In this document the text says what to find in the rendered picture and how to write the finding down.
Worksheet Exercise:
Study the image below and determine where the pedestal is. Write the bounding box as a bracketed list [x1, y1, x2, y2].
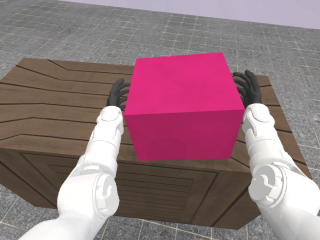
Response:
[0, 57, 313, 230]

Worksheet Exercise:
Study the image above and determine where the right robot hand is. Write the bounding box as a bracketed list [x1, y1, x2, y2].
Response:
[233, 69, 262, 110]

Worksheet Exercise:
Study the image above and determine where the left robot forearm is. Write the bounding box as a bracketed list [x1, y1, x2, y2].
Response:
[57, 106, 124, 213]

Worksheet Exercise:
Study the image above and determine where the right robot forearm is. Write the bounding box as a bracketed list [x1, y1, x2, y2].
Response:
[242, 103, 308, 178]

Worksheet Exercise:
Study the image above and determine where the robot right upper arm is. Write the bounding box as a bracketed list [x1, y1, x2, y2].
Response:
[248, 164, 320, 240]

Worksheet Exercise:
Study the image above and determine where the carton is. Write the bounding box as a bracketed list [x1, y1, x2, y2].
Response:
[124, 52, 245, 161]

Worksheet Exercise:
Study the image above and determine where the robot left upper arm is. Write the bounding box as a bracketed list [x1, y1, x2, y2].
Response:
[18, 172, 120, 240]

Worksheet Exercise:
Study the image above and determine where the left robot hand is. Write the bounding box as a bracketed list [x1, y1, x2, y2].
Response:
[106, 78, 131, 110]

